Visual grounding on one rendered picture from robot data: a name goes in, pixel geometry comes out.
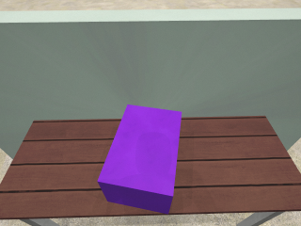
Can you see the table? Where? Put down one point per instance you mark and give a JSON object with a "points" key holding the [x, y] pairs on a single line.
{"points": [[225, 165]]}

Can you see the carton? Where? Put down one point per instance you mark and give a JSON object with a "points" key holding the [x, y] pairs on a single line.
{"points": [[140, 167]]}

